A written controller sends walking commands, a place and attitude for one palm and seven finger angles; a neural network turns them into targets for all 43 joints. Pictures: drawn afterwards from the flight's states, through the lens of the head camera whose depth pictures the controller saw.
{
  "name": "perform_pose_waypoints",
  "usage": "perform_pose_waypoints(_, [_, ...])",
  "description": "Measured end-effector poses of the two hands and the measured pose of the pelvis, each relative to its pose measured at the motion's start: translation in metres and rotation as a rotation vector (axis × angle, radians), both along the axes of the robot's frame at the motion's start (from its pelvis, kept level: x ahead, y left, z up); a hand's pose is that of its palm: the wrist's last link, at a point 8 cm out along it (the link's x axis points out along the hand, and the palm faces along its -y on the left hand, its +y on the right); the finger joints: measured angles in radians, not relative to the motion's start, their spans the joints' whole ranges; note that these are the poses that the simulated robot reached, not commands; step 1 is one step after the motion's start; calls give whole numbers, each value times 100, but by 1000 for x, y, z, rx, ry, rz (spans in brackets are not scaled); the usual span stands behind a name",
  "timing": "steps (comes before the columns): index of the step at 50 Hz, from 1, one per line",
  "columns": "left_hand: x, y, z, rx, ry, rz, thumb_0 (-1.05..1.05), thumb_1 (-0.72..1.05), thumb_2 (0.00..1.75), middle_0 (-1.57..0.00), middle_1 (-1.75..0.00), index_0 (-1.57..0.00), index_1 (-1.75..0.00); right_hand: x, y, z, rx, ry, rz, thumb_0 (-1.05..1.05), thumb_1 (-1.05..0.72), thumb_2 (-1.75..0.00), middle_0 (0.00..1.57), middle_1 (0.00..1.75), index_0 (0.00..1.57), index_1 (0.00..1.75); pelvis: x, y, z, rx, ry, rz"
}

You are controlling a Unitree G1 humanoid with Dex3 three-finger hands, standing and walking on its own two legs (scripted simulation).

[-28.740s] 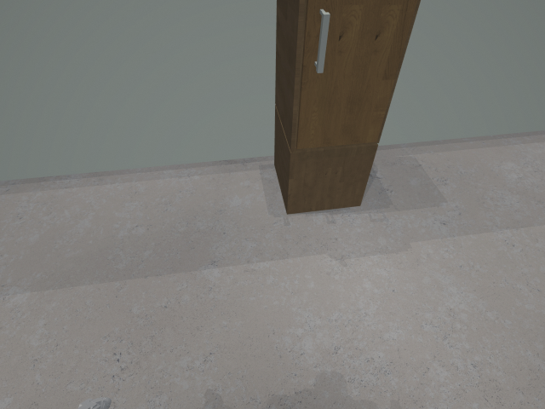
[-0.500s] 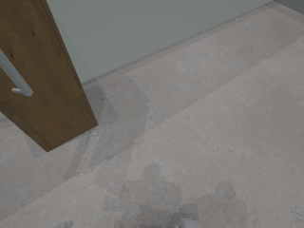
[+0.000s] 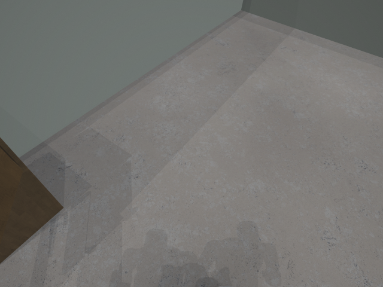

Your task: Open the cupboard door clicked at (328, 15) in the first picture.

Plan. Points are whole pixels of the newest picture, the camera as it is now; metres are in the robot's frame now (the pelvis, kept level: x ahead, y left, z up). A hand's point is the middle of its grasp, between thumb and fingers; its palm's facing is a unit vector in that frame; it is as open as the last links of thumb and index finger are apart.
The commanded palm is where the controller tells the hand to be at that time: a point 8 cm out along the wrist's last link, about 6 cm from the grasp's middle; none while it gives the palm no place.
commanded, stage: walk to a spot facing it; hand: left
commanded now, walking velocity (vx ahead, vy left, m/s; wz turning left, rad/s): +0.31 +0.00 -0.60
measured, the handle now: out of the picture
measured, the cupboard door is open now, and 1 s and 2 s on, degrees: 45 45 45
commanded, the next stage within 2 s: turn to face it in 1.18 s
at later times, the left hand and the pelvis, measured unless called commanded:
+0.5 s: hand (181, 205) +0.35 +0.04 -0.16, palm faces -0.29 -0.93 -0.21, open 7.4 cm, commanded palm none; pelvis +0.19 -0.10 +0.00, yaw -15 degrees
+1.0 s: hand (189, 175) +0.46 +0.02 -0.18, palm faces -0.28 -0.95 -0.14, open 7.4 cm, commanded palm none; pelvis +0.45 -0.15 +0.00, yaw -22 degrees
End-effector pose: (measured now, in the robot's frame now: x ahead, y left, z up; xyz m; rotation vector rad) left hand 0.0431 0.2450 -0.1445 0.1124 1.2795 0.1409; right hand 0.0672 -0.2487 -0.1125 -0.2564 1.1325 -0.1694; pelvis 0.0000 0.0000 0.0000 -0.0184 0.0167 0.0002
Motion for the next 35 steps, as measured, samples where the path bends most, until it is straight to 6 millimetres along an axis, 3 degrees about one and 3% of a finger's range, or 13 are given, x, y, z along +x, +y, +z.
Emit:
perform_pose_waypoints(4, [56, 1, 11, -5, -47, -67, 1, 91, 90, -20, -29, -20, -30, -33, 5, 5, 13, 111, -80, 0, -90, -90, 20, 30, 20, 30, 24, -2, 10, -5, 9, -47])
perform_pose_waypoints(8, [120, -14, 18, -5, -90, -149, 1, 91, 90, -20, -29, -20, -30, -67, 7, 3, 38, 234, -180, 0, -90, -90, 20, 30, 20, 30, 50, -8, 11, -4, 15, -104])
perform_pose_waypoints(14, [229, -69, 16, -3, -140, -313, 1, 91, 90, -20, -29, -20, -30, -104, 8, -9, 103, 404, -340, 0, -90, -90, 20, 30, 20, 29, 99, -34, 0, 15, 15, -185])
perform_pose_waypoints(18, [298, -115, 8, 8, -233, -384, 1, 91, 90, -20, -29, -20, -30, -105, -4, -27, 163, 506, -410, 0, -90, -90, 20, 30, 20, 29, 137, -67, -20, 29, 3, -218])
perform_pose_waypoints(20, [315, -131, 8, 14, -260, -378, 1, 91, 90, -20, -29, -20, -30, -86, -17, -33, 178, 510, -432, 0, -90, -90, 20, 30, 20, 29, 150, -79, -22, 34, -14, -232])
perform_pose_waypoints(22, [319, -142, 11, 20, -232, -371, 0, 91, 90, -20, -29, -20, -30, -51, -35, -34, 171, 454, -437, 1, -90, -90, 20, 30, 20, 29, 164, -89, -15, 32, -23, -242])
perform_pose_waypoints(26, [313, -155, 18, 32, -125, -361, 0, 91, 90, -20, -29, -20, -30, 43, -74, -28, 142, 261, -415, 1, -91, -90, 20, 30, 20, 29, 195, -105, 2, 40, -12, -274])
perform_pose_waypoints(28, [319, -151, 24, 57, -109, -334, -1, 95, 90, -21, -29, -21, -30, 89, -90, -23, 134, 171, -392, 0, -91, -90, 20, 30, 20, 29, 212, -112, 7, 43, -4, -286])
perform_pose_waypoints(35, [326, -147, 24, 76, 7, -288, -1, 94, 90, -20, -29, -20, -30, 234, -126, -13, 127, -30, -322, 0, -91, -90, 20, 30, 20, 29, 282, -129, 10, 29, -3, -317])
